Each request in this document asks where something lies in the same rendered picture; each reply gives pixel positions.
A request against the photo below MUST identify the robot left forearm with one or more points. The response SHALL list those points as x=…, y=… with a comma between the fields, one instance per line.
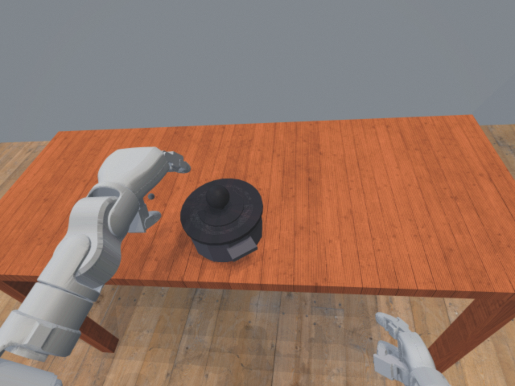
x=49, y=319

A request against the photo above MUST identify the left robot hand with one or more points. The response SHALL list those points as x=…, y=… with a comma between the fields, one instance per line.
x=140, y=169

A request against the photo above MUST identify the pot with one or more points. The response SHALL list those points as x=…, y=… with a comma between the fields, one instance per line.
x=233, y=251

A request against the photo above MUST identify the robot right forearm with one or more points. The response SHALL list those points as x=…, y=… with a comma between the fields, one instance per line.
x=425, y=376

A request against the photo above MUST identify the right robot hand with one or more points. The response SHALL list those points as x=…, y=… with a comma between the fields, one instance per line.
x=396, y=363

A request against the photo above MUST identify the left robot upper arm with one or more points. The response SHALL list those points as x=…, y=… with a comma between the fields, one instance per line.
x=17, y=374

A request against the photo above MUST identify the lid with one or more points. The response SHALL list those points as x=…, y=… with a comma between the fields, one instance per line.
x=219, y=226

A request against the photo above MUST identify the knob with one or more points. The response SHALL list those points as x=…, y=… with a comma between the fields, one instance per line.
x=217, y=196

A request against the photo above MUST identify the table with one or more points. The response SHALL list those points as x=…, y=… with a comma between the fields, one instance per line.
x=401, y=206

